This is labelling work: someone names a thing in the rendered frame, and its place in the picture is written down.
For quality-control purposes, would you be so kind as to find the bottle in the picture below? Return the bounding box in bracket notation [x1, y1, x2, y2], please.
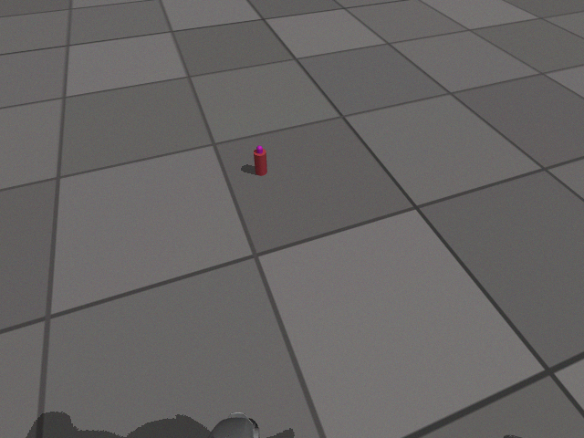
[254, 145, 267, 176]

